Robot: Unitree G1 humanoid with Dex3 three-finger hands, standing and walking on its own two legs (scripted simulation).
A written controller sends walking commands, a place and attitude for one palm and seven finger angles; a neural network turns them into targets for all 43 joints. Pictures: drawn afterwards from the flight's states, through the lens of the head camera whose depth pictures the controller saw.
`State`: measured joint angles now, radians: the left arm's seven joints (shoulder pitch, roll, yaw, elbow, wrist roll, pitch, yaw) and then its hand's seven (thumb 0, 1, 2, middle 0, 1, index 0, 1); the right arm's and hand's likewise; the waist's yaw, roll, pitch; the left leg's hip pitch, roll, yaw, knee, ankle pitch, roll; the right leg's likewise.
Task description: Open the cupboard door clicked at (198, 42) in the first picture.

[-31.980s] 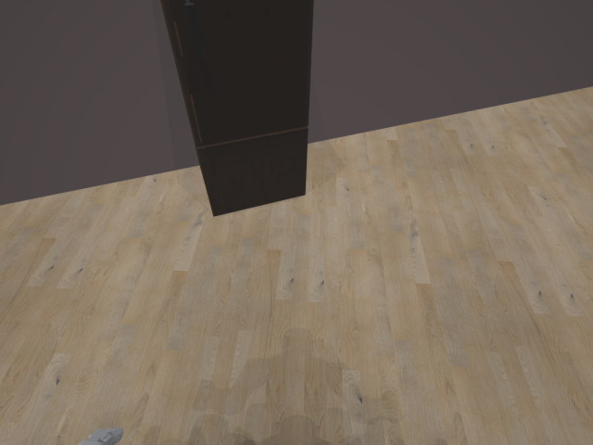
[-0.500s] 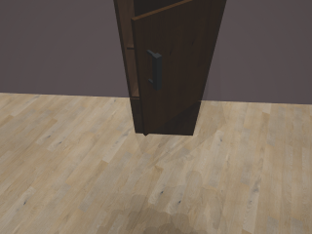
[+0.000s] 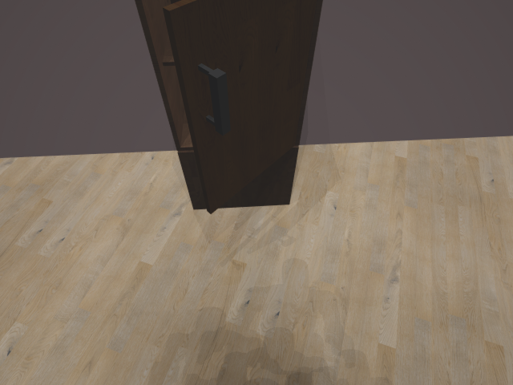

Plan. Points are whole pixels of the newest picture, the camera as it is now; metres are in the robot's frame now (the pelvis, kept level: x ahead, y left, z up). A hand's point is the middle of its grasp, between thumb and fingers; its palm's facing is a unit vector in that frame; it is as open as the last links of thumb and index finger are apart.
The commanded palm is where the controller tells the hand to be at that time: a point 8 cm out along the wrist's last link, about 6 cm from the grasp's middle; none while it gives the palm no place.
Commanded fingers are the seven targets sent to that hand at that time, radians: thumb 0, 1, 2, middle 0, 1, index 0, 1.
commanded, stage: walk to a spot facing it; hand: left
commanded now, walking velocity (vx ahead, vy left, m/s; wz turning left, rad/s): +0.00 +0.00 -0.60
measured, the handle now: (213, 100) +0.62 +0.14 +0.07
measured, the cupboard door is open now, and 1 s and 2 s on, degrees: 43 43 43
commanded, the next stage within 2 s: none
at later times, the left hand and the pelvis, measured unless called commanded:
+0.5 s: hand out of the picture +0.07 +0.15 -0.16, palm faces -0.18 -0.95 -0.26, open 7.4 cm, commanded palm none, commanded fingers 0.00 0.90 0.90 -0.20 -0.30 -0.20 -0.30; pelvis +0.00 -0.03 +0.01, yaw -16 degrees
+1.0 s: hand (196, 342) +0.21 +0.13 -0.16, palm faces -0.53 -0.81 -0.24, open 7.4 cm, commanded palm none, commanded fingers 0.00 0.90 0.90 -0.20 -0.30 -0.20 -0.30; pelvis +0.01 -0.01 +0.00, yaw -35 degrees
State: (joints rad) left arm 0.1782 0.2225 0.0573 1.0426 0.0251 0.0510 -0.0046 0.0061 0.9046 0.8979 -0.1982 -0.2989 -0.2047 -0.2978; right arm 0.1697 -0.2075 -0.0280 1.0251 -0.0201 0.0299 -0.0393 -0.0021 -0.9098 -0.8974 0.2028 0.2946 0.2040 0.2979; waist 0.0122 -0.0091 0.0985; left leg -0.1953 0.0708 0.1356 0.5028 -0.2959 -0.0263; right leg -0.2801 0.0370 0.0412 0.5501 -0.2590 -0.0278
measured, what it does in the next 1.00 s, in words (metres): steps on the spot, turning right: left foot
